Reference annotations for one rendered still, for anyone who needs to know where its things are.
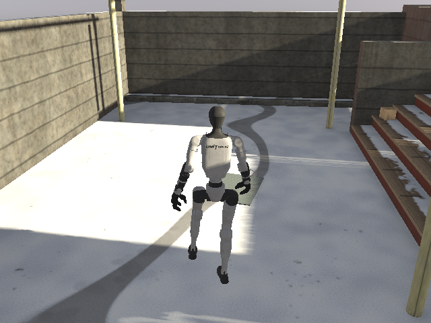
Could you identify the stairs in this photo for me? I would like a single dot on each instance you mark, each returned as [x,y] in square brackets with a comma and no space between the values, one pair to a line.
[409,183]

